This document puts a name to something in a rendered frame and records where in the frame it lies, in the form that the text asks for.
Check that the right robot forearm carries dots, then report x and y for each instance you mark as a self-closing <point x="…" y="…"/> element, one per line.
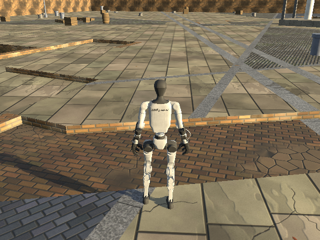
<point x="183" y="135"/>

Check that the left robot forearm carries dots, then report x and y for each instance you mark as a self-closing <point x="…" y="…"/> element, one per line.
<point x="137" y="134"/>

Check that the left robot hand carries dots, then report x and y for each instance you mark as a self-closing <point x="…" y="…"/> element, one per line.
<point x="134" y="148"/>

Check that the robot right shin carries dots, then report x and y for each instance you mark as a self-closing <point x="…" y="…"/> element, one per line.
<point x="170" y="185"/>

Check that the right robot hand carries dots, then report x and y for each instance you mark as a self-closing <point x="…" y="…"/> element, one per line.
<point x="186" y="147"/>

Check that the robot right thigh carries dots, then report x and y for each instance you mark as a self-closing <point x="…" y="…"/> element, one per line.
<point x="171" y="155"/>

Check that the right robot upper arm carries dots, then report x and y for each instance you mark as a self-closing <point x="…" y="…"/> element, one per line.
<point x="178" y="114"/>

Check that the left robot upper arm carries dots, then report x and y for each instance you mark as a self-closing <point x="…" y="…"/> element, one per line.
<point x="142" y="114"/>

